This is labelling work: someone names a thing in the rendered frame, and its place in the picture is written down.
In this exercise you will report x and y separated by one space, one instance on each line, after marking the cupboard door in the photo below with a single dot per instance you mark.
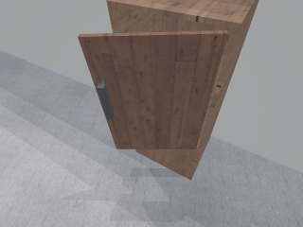
160 83

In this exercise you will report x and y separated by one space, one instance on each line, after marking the handle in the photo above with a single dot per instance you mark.
105 100

